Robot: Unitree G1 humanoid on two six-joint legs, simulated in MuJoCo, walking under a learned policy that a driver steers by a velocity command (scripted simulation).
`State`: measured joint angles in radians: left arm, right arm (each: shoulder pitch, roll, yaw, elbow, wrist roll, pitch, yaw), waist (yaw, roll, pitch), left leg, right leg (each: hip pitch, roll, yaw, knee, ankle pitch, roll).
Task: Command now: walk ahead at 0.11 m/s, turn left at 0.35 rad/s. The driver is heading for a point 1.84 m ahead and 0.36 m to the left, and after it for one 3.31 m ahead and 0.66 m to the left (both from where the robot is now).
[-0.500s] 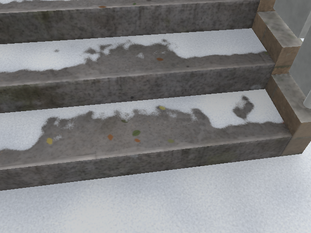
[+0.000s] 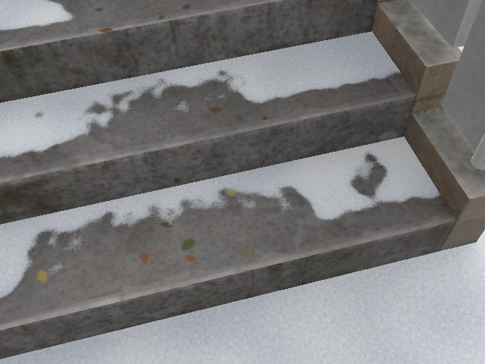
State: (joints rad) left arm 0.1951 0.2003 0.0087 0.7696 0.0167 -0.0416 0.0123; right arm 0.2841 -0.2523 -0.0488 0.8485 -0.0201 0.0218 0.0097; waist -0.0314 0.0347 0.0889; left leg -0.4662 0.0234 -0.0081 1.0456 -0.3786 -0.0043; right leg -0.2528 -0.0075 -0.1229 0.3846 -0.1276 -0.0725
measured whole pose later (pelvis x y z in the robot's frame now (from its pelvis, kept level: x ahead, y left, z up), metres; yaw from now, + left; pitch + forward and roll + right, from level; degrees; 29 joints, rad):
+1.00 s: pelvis +0.03 +0.02 -0.01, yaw +16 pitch +0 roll +1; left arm 0.14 0.29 0.06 0.81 -0.02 -0.01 0.02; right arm 0.15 -0.27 -0.05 0.72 -0.02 0.01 -0.04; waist 0.00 0.00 0.05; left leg -0.27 -0.06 -0.03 0.54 -0.27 0.03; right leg -0.29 0.03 0.13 0.56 -0.27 0.02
